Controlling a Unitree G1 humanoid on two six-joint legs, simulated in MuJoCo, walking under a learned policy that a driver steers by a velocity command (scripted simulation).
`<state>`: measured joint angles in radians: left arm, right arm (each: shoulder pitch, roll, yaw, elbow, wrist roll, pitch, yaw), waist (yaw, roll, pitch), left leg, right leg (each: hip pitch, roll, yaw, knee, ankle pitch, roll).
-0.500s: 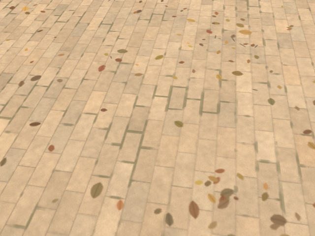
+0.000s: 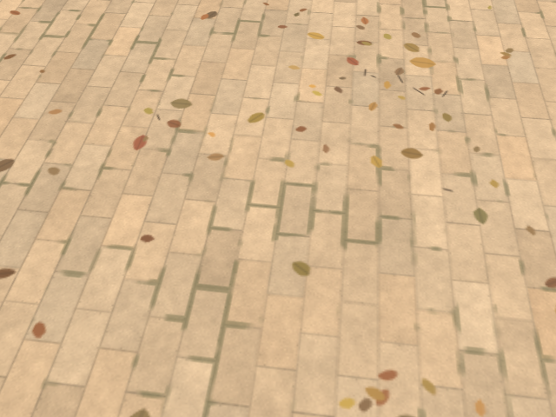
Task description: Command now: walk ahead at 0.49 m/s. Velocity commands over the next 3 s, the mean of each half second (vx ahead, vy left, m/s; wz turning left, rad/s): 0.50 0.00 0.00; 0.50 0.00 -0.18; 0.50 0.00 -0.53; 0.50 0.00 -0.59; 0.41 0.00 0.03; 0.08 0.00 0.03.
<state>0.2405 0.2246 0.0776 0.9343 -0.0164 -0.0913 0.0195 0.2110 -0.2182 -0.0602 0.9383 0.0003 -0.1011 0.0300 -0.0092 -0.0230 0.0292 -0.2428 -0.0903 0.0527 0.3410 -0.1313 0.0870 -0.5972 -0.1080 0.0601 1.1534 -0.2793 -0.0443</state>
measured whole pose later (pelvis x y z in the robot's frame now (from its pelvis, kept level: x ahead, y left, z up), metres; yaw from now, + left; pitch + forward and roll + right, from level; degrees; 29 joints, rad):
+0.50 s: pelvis +0.29 -0.08 +0.00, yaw +1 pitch +2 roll +0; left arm 0.24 0.22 0.06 0.91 0.00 -0.10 -0.03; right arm 0.20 -0.28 -0.07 0.94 0.02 -0.09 -0.01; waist 0.02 0.04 0.02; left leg -0.56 0.09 -0.02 1.11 -0.26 0.05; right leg -0.24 0.05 -0.06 0.35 -0.14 -0.07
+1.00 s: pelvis +0.57 -0.02 -0.01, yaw -6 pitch +2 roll +1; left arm 0.33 0.26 0.07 0.95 -0.04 -0.06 0.02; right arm 0.10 -0.23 -0.06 0.88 0.00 -0.11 0.02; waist 0.02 -0.04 0.03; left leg -0.34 0.00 0.09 0.46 -0.16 0.04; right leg -0.43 -0.05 0.05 1.18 -0.38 -0.04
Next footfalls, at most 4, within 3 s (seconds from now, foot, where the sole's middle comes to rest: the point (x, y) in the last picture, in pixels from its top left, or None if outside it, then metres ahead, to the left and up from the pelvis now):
0.30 right None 0.36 -0.16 -0.78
0.86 left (261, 337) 0.67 0.07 -0.78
1.40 right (370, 262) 0.89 -0.23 -0.78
1.88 left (343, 172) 1.24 -0.19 -0.78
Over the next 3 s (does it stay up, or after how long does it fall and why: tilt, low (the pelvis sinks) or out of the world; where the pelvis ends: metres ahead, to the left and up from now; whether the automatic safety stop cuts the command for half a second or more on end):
stays up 1.30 -0.41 -0.01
